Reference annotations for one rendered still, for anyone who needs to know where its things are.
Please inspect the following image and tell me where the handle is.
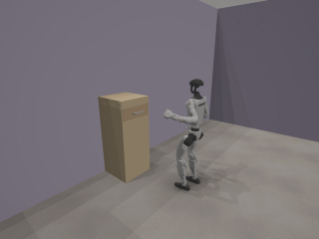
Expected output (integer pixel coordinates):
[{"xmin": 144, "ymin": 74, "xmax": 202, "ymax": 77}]
[{"xmin": 132, "ymin": 111, "xmax": 144, "ymax": 116}]

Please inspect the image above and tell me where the left robot thigh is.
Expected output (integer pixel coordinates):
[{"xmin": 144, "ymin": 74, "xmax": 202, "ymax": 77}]
[{"xmin": 175, "ymin": 135, "xmax": 194, "ymax": 165}]

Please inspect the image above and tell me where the robot left upper arm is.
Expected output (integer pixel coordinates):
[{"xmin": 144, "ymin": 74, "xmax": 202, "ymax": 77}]
[{"xmin": 185, "ymin": 99, "xmax": 198, "ymax": 124}]

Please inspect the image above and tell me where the left robot hand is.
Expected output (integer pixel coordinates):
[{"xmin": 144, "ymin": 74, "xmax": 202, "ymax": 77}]
[{"xmin": 163, "ymin": 110, "xmax": 173, "ymax": 120}]

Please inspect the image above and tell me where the humanoid robot head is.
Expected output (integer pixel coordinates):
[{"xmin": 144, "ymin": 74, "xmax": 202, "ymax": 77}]
[{"xmin": 189, "ymin": 79, "xmax": 204, "ymax": 100}]

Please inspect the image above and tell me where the robot left forearm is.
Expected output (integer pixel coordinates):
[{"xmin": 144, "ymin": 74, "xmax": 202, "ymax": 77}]
[{"xmin": 171, "ymin": 114, "xmax": 196, "ymax": 124}]

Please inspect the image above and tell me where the cabinet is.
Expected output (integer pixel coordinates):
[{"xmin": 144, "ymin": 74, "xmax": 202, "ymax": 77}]
[{"xmin": 98, "ymin": 92, "xmax": 151, "ymax": 183}]

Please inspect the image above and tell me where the robot right upper arm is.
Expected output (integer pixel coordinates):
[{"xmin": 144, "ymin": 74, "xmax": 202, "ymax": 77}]
[{"xmin": 203, "ymin": 97, "xmax": 209, "ymax": 119}]

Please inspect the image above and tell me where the drawer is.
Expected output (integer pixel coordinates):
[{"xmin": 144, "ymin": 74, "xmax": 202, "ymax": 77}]
[{"xmin": 123, "ymin": 104, "xmax": 148, "ymax": 122}]

